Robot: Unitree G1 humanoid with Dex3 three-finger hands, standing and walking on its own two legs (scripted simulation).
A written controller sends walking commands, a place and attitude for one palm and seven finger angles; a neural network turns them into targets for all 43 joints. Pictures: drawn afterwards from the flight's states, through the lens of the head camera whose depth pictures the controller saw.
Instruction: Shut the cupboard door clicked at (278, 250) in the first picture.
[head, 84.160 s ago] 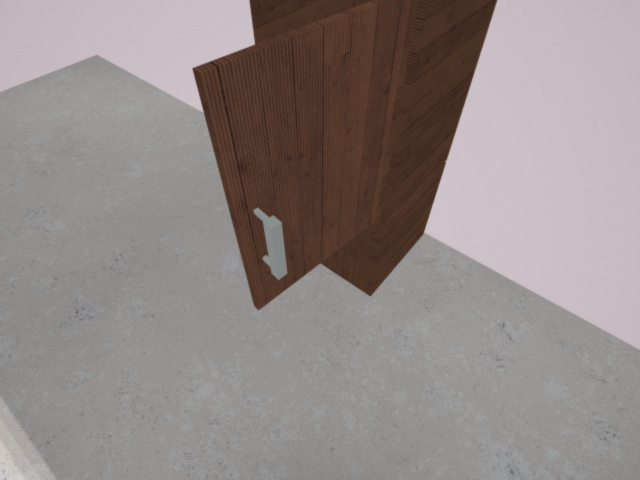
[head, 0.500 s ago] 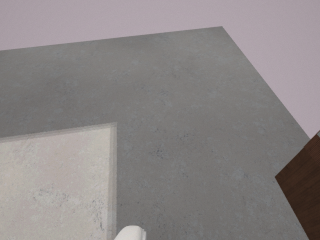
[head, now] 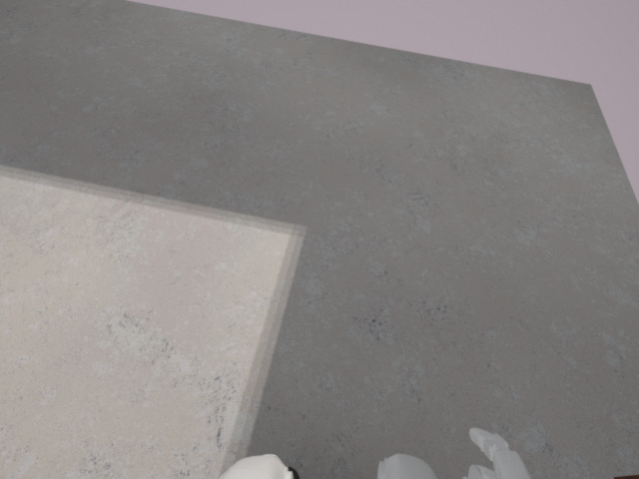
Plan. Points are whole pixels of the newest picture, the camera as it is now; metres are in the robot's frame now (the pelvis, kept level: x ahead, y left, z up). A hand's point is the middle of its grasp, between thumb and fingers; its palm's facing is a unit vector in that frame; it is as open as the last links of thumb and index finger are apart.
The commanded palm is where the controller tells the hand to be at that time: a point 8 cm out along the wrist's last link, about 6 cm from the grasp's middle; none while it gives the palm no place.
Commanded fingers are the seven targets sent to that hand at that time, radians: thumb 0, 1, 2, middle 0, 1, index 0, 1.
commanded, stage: turn to face it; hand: left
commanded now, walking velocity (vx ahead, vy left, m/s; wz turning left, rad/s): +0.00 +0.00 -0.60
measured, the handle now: out of the picture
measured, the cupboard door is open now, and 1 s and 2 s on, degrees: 4 4 4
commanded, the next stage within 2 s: none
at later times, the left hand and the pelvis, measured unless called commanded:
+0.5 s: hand (227, 432) +0.18 +0.15 -0.16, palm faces -0.26 -0.95 -0.18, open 7.4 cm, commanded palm none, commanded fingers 0.00 0.90 0.90 -0.20 -0.30 -0.20 -0.30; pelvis +0.06 -0.01 +0.01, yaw -17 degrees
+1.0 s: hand (270, 394) +0.24 +0.09 -0.16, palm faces -0.46 -0.86 -0.22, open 7.4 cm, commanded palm none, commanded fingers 0.00 0.90 0.90 -0.20 -0.30 -0.20 -0.30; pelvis +0.08 -0.04 +0.01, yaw -33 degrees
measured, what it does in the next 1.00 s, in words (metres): steps on the spot, turning right: right foot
